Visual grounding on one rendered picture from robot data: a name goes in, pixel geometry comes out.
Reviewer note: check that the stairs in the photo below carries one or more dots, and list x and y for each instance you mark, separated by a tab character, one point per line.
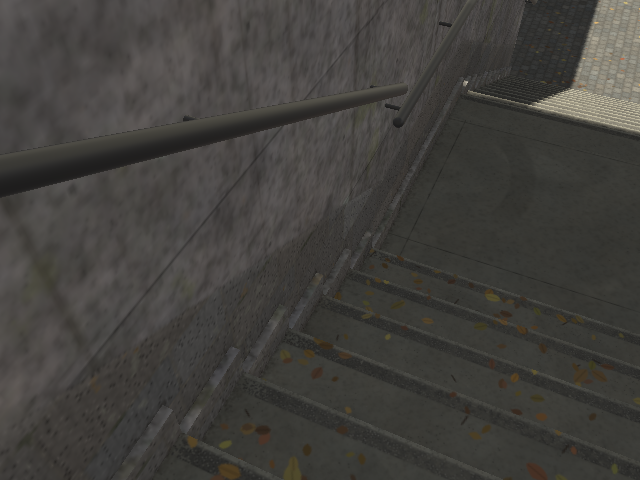
414	373
563	102

